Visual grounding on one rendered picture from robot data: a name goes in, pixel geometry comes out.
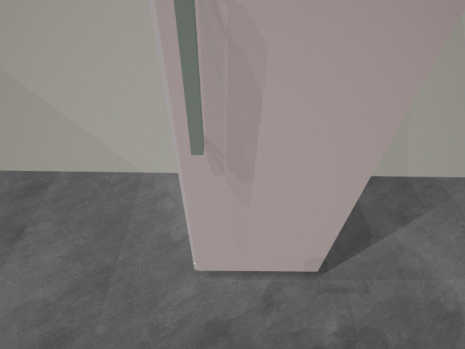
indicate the handle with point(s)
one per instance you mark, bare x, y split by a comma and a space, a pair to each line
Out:
188, 50

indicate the fridge door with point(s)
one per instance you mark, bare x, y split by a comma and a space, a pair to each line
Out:
300, 99

